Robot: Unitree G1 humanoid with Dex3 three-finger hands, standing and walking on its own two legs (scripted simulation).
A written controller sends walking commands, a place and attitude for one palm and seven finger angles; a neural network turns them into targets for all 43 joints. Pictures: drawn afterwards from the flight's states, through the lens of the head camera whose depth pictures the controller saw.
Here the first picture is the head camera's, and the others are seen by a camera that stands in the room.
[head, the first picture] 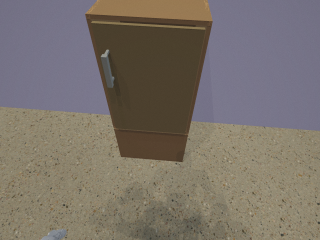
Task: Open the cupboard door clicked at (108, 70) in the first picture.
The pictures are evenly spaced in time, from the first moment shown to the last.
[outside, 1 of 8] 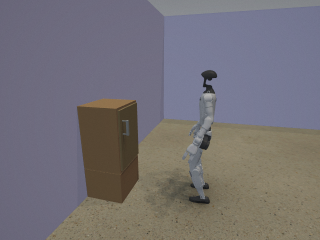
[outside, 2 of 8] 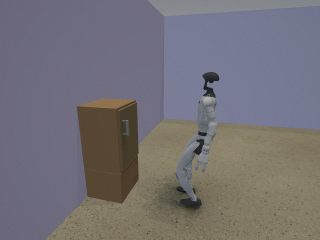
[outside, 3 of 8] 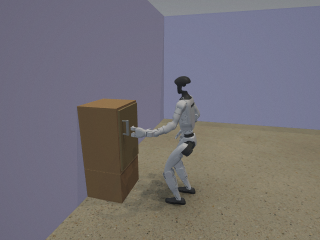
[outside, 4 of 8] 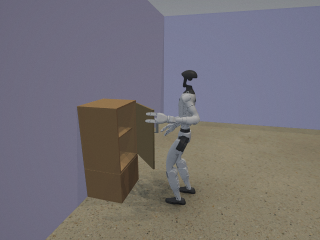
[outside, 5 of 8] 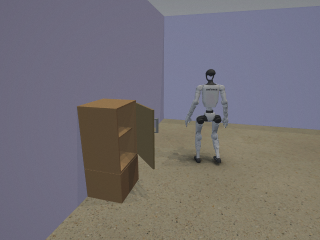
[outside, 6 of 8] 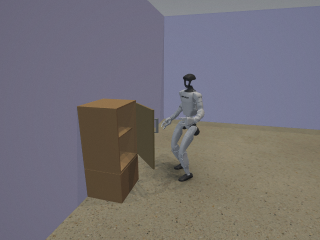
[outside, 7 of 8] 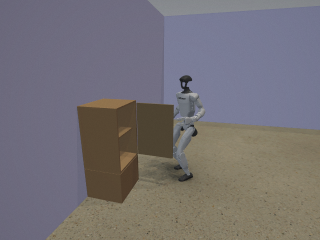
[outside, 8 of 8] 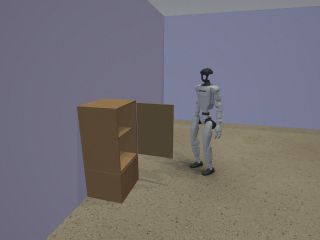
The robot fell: no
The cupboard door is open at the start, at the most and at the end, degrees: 0 89 88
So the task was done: yes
